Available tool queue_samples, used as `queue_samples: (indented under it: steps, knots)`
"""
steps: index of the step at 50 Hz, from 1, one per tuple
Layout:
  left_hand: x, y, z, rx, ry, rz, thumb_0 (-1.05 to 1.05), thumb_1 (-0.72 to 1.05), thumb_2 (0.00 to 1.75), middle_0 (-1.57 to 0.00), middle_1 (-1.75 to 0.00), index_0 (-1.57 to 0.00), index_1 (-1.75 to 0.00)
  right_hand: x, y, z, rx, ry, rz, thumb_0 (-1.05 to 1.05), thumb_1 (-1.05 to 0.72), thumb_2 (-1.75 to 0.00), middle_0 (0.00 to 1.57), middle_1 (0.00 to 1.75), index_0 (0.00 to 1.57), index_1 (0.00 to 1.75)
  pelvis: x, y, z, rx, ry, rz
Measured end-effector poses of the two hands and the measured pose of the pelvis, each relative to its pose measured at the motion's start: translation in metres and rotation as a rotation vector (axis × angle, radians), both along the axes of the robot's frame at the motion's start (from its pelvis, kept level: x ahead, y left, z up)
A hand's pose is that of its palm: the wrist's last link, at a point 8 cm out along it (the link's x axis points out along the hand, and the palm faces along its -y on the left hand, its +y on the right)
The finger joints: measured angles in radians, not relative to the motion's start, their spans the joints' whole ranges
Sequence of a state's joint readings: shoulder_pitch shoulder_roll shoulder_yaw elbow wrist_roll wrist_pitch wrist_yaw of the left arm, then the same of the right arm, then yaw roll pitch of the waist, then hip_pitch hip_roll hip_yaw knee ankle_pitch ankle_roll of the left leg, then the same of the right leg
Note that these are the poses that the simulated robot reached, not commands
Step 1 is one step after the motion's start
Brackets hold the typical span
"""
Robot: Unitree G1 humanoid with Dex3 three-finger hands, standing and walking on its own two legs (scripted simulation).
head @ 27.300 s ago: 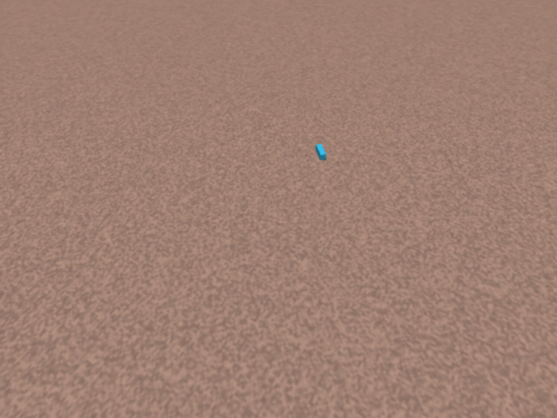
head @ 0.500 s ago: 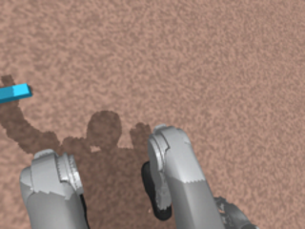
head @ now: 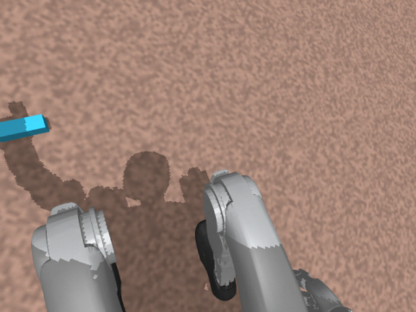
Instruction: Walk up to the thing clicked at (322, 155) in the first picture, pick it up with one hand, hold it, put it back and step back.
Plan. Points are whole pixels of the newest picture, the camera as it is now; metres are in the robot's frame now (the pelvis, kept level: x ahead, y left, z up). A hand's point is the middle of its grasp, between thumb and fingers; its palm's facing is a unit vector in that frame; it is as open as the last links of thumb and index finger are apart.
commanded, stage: rise first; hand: left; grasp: from above
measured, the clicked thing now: (21, 128) +0.50 +0.31 -0.30
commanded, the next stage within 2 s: none
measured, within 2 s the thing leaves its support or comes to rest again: neither
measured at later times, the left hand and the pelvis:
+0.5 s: hand out of the picture +0.45 +0.35 -0.18, palm faces -0.45 -0.12 -0.88, open 12.6 cm; pelvis +0.00 +0.00 +0.00, yaw +0 degrees
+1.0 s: hand out of the picture +0.45 +0.34 -0.18, palm faces -0.44 -0.12 -0.89, open 12.1 cm; pelvis +0.00 +0.00 +0.00, yaw +0 degrees
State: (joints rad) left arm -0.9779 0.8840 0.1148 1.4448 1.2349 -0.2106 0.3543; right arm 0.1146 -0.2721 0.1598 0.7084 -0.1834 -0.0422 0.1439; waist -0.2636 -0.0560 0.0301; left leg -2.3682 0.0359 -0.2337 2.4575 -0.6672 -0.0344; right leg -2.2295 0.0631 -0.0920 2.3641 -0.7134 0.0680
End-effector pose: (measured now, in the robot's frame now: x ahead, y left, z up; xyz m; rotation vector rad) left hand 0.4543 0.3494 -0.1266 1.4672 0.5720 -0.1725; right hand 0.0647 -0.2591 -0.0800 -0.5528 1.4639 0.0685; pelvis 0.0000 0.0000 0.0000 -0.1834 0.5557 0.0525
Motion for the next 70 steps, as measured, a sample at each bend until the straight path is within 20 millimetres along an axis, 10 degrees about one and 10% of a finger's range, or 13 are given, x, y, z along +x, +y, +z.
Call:
queue_samples:
  steps: [70]
  knots:
    - [-0.004, -0.007, 0.000, -0.005, -0.011, -0.013, 0.00, -0.13, 0.67, -0.45, -0.63, -0.44, -0.63, 0.001, 0.001, 0.001, 0.014, -0.023, -0.001, 0.00, -0.90, -0.90, 0.21, 0.30, 0.20, 0.30, -0.001, 0.000, 0.000, 0.002, -0.001, 0.005]
